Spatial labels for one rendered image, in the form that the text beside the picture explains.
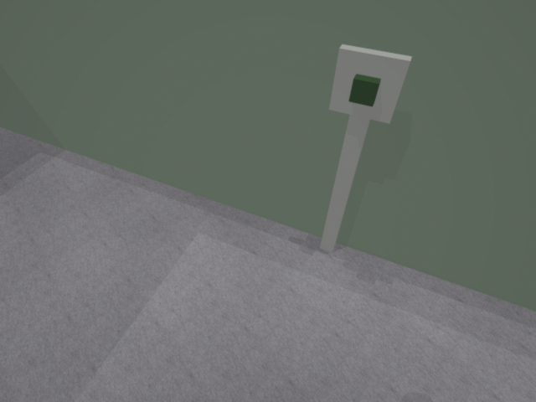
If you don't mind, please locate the panel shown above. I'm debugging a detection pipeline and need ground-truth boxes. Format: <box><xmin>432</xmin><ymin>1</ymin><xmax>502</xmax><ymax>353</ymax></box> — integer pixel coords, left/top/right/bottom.
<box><xmin>320</xmin><ymin>44</ymin><xmax>412</xmax><ymax>252</ymax></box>

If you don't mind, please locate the button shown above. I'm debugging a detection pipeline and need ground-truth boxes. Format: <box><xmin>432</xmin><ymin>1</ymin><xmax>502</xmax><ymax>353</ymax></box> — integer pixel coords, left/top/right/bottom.
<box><xmin>349</xmin><ymin>74</ymin><xmax>381</xmax><ymax>106</ymax></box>

